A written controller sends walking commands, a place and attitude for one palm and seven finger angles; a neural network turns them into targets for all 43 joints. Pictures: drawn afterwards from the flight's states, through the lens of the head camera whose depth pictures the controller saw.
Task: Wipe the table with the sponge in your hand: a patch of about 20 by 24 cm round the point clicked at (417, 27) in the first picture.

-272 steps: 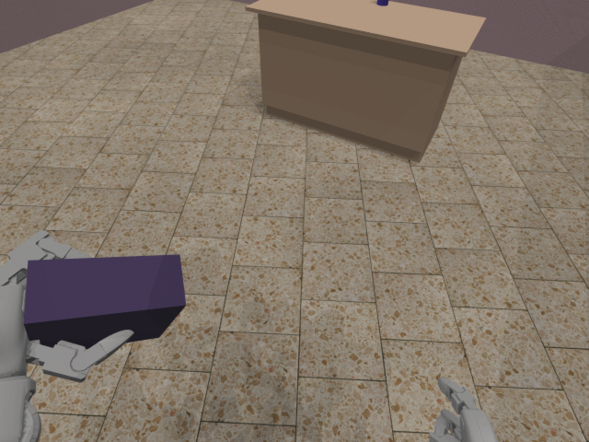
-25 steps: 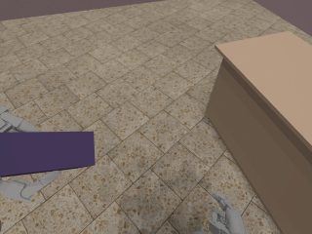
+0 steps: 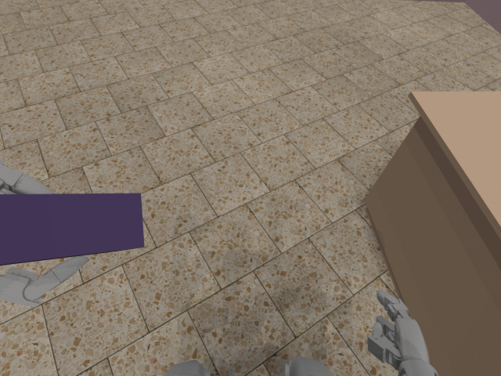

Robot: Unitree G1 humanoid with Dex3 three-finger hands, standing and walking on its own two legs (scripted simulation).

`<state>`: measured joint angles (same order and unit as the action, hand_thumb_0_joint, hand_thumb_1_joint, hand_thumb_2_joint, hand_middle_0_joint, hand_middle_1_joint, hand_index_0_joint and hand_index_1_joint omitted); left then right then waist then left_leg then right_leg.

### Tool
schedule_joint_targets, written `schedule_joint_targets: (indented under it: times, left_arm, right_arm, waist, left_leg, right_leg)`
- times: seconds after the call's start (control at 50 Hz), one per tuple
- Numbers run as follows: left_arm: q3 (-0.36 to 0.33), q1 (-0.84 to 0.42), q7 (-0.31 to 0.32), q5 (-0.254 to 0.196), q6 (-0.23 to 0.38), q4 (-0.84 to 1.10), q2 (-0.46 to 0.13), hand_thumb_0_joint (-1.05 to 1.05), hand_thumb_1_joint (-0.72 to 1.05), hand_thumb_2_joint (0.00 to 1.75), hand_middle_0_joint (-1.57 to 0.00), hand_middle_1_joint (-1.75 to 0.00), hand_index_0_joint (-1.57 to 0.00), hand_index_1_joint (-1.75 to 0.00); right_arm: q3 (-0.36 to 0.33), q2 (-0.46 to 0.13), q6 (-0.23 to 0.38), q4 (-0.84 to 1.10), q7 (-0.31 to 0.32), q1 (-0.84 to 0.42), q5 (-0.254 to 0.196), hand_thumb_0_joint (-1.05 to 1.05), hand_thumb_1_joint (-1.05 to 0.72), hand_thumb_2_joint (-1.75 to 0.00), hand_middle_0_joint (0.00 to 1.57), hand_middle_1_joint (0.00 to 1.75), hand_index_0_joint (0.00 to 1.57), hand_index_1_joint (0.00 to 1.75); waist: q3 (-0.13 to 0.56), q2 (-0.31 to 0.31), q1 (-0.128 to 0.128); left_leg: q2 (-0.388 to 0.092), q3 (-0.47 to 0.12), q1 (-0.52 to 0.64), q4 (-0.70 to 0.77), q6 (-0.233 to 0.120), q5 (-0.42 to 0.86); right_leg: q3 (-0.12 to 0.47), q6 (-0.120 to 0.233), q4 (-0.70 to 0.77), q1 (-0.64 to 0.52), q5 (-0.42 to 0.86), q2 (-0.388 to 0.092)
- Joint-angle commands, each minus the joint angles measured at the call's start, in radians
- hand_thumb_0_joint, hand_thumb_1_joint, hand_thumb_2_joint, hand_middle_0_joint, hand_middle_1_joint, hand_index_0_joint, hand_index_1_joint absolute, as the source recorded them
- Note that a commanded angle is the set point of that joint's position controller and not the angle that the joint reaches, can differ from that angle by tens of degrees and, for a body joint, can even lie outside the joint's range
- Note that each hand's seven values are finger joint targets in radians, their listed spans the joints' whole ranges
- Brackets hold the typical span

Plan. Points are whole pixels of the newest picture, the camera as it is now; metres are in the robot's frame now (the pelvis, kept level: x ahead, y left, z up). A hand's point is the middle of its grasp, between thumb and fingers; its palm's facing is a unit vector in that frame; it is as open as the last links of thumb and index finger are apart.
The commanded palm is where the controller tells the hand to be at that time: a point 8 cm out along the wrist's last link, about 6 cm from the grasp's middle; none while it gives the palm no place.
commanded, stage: turn to face it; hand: left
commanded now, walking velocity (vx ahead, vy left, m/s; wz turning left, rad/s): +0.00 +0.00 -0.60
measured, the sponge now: (82, 229) +0.24 +0.21 +0.17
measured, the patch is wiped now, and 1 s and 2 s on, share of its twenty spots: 0.00 0.00 0.00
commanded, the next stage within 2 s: none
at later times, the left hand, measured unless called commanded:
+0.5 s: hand (159, 242) +0.22 +0.12 +0.19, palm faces +0.14 -0.87 -0.46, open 9.8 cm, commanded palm +0.18 +0.18 +0.19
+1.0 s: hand (240, 286) +0.19 +0.04 +0.18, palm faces -0.08 -0.87 -0.49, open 9.9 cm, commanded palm +0.16 +0.10 +0.19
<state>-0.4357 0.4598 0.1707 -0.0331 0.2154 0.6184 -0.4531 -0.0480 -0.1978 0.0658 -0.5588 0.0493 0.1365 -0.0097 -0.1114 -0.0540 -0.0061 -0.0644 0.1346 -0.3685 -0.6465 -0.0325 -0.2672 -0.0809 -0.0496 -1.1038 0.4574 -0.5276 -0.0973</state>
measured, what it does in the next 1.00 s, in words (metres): walks backwards, turning right: right foot, then left foot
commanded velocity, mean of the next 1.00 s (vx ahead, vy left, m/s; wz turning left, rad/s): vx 0.00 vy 0.00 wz -0.60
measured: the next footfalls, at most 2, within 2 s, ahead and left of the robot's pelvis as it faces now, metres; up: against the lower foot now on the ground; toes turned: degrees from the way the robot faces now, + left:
right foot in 0.22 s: +0.05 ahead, -0.12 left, +0.00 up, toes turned -12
left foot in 0.70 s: -0.01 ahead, +0.09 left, +0.00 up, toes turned -17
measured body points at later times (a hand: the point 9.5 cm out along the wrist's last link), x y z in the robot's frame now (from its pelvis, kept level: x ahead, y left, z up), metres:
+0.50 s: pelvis -0.04 -0.05 +0.01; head -0.02 -0.07 +0.46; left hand +0.21 +0.17 +0.21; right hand +0.07 -0.34 -0.08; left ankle -0.03 +0.10 -0.66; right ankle +0.01 -0.11 -0.72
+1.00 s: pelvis -0.13 -0.05 +0.00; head -0.11 -0.08 +0.45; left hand +0.19 +0.08 +0.21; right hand -0.08 -0.29 -0.10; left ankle -0.05 +0.10 -0.72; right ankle -0.17 -0.16 -0.73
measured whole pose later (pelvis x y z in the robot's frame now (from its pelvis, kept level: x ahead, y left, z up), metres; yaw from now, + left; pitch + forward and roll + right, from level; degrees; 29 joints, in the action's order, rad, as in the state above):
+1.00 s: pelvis -0.13 -0.05 +0.00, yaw -33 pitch -1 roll -1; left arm -0.36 0.41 0.13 -0.01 0.17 0.49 -0.39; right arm 0.05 -0.13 0.05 -0.53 -0.02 0.23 -0.01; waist -0.10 0.07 0.04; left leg -0.24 0.20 -0.26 -0.65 0.10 -0.34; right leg -0.10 -0.04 -0.59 0.29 -0.29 -0.02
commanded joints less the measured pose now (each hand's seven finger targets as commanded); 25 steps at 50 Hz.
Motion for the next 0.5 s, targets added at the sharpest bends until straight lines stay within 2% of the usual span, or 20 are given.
schedule_joint_targets:
  times: [0.0, 0.04, 0.1, 0.14, 0.18, 0.2, 0.22, 0.24, 0.26, 0.28, 0.3, 0.34, 0.36, 0.42, 0.48]
  left_arm:
    - [-0.037, -0.007, 0.006, -0.009, 0.061, 0.266, -0.073, 0.0, 0.1, 1.3, -1.2, -1.6, -1.2, -1.6]
    - [-0.01, -0.047, 0.003, -0.007, 0.044, 0.231, -0.056, 0.0, 0.1, 1.3, -1.2, -1.6, -1.2, -1.6]
    - [0.002, -0.093, -0.005, -0.006, 0.023, 0.117, -0.046, 0.0, 0.1, 1.3, -1.2, -1.6, -1.2, -1.6]
    - [0.002, -0.134, -0.009, 0.001, 0.009, 0.083, -0.049, 0.0, 0.1, 1.3, -1.2, -1.6, -1.2, -1.6]
    - [0.01, -0.168, -0.018, 0.005, 0.005, 0.054, -0.051, 0.0, 0.1, 1.3, -1.2, -1.6, -1.2, -1.6]
    - [0.006, -0.195, -0.019, 0.01, 0.008, 0.05, -0.07, 0.0, 0.1, 1.3, -1.2, -1.6, -1.2, -1.6]
    - [-0.017, -0.21, -0.014, 0.011, 0.008, 0.045, -0.113, 0.0, 0.1, 1.3, -1.2, -1.6, -1.2, -1.6]
    - [-0.023, -0.172, -0.01, -0.013, -0.013, 0.017, -0.097, 0.0, 0.1, 1.3, -1.2, -1.6, -1.2, -1.6]
    - [-0.03, -0.16, -0.007, -0.015, -0.019, 0.055, -0.109, 0.0, 0.1, 1.3, -1.2, -1.6, -1.2, -1.6]
    - [-0.041, -0.125, -0.005, -0.017, -0.008, 0.081, -0.113, 0.0, 0.1, 1.3, -1.2, -1.6, -1.2, -1.6]
    - [-0.04, -0.096, -0.005, -0.021, 0.004, 0.106, -0.098, 0.0, 0.1, 1.3, -1.2, -1.6, -1.2, -1.6]
    - [-0.061, -0.06, -0.002, -0.023, 0.02, 0.129, -0.111, 0.0, 0.1, 1.3, -1.2, -1.6, -1.2, -1.6]
    - [-0.081, -0.025, -0.002, -0.025, 0.025, 0.126, -0.124, 0.0, 0.1, 1.3, -1.2, -1.6, -1.2, -1.6]
    - [-0.11, 0.024, 0.0, -0.036, 0.033, 0.115, -0.133, 0.0, 0.1, 1.3, -1.2, -1.6, -1.2, -1.6]
    - [-0.1, 0.047, 0.001, -0.038, 0.033, 0.087, -0.116, 0.0, 0.1, 1.3, -1.2, -1.6, -1.2, -1.6]
  right_arm:
    - [-0.013, -0.123, 0.076, 0.114, -0.017, -0.006, -0.004, 0.0, -0.9, -0.9, 0.2, 0.3, 0.2, 0.3]
    - [0.001, -0.124, 0.09, 0.114, -0.011, -0.004, -0.002, 0.0, -0.9, -0.9, 0.2, 0.3, 0.2, 0.3]
    - [0.008, -0.125, 0.099, 0.109, -0.006, 0.0, 0.001, 0.0, -0.9, -0.9, 0.2, 0.3, 0.2, 0.3]
    - [0.01, -0.122, 0.098, 0.117, -0.005, -0.004, 0.001, 0.0, -0.9, -0.9, 0.2, 0.3, 0.2, 0.3]
    - [0.015, -0.113, 0.091, 0.118, -0.01, -0.01, -0.001, 0.0, -0.9, -0.9, 0.2, 0.3, 0.2, 0.3]
    - [0.019, -0.099, 0.085, 0.122, -0.014, -0.006, -0.003, 0.0, -0.9, -0.9, 0.2, 0.3, 0.2, 0.3]
    - [0.031, -0.07, 0.079, 0.133, -0.012, -0.011, -0.002, 0.0, -0.9, -0.9, 0.2, 0.3, 0.2, 0.3]
    - [0.022, -0.081, 0.076, 0.15, -0.012, -0.04, -0.007, 0.0, -0.9, -0.9, 0.2, 0.3, 0.2, 0.3]
    - [0.02, -0.088, 0.066, 0.138, -0.015, -0.047, -0.002, 0.0, -0.9, -0.9, 0.2, 0.3, 0.2, 0.3]
    - [0.04, -0.061, 0.052, 0.128, -0.013, -0.057, 0.004, 0.0, -0.9, -0.9, 0.2, 0.3, 0.2, 0.3]
    - [0.049, -0.056, 0.037, 0.123, -0.014, -0.061, 0.005, 0.0, -0.9, -0.9, 0.2, 0.3, 0.2, 0.3]
    - [0.046, -0.063, 0.016, 0.121, -0.011, -0.074, 0.003, 0.0, -0.9, -0.9, 0.2, 0.3, 0.2, 0.3]
    - [0.036, -0.073, 0.007, 0.127, -0.008, -0.073, 0.004, 0.0, -0.9, -0.9, 0.2, 0.3, 0.2, 0.3]
    - [0.018, -0.095, -0.013, 0.139, -0.012, -0.066, 0.009, 0.0, -0.9, -0.9, 0.2, 0.3, 0.2, 0.3]
    - [0.009, -0.112, -0.027, 0.154, -0.018, -0.057, 0.001, 0.0, -0.9, -0.9, 0.2, 0.3, 0.2, 0.3]
  waist:
    - [0.268, 0.319, 0.001]
    - [0.233, 0.326, 0.001]
    - [0.2, 0.282, 0.008]
    - [0.203, 0.257, 0.02]
    - [0.202, 0.2, 0.026]
    - [0.191, 0.082, 0.018]
    - [0.19, -0.139, 0.013]
    - [0.209, -0.288, 0.042]
    - [0.205, -0.233, 0.034]
    - [0.225, -0.126, 0.029]
    - [0.25, -0.058, 0.025]
    - [0.27, -0.008, 0.025]
    - [0.263, -0.014, 0.025]
    - [0.279, -0.012, 0.034]
    - [0.282, -0.043, 0.042]
  left_leg:
    - [-0.242, -0.146, 0.243, 0.273, -0.084, 0.514]
    - [-0.251, -0.103, 0.18, 0.312, -0.066, 0.364]
    - [-0.3, -0.102, 0.133, 0.317, -0.056, 0.199]
    - [-0.292, -0.059, 0.134, 0.253, -0.03, 0.146]
    - [-0.265, -0.028, 0.088, 0.142, 0.008, 0.072]
    - [-0.207, 0.001, 0.066, 0.017, 0.04, -0.014]
    - [-0.088, 0.032, -0.044, -0.155, 0.084, -0.201]
    - [0.012, -0.038, -0.135, -0.362, 0.11, -0.335]
    - [0.002, -0.122, -0.148, -0.484, 0.11, -0.282]
    - [-0.004, -0.146, -0.197, -0.553, 0.123, -0.219]
    - [-0.005, -0.149, -0.215, -0.574, 0.131, -0.188]
    - [-0.005, -0.138, -0.187, -0.518, 0.134, -0.167]
    - [0.001, -0.13, -0.163, -0.489, 0.13, -0.153]
    - [0.016, -0.121, -0.138, -0.378, 0.123, -0.147]
    - [0.024, -0.118, -0.101, -0.247, 0.115, -0.179]
  right_leg:
    - [0.0, 0.0, 0.164, -0.011, 0.124, 0.035]
    - [-0.023, -0.001, 0.275, -0.079, 0.136, 0.057]
    - [-0.035, -0.01, 0.381, -0.139, 0.127, 0.075]
    - [-0.054, -0.014, 0.476, -0.181, 0.177, 0.088]
    - [-0.032, -0.002, 0.603, -0.26, 0.28, 0.075]
    - [0.084, 0.039, 0.681, -0.249, 0.411, 0.001]
    - [0.331, 0.116, 0.721, -0.272, 0.674, -0.147]
    - [0.544, 0.172, 0.792, -0.262, 0.736, -0.237]
    - [0.558, 0.179, 0.809, -0.263, 0.702, -0.246]
    - [0.486, 0.198, 0.759, -0.335, 0.74, -0.216]
    - [0.407, 0.198, 0.719, -0.381, 0.795, -0.184]
    - [0.33, 0.185, 0.702, -0.388, 0.817, -0.15]
    - [0.329, 0.184, 0.72, -0.354, 0.767, -0.14]
    - [0.393, 0.192, 0.78, -0.343, 0.577, -0.131]
    - [0.448, 0.2, 0.81, -0.347, 0.478, -0.128]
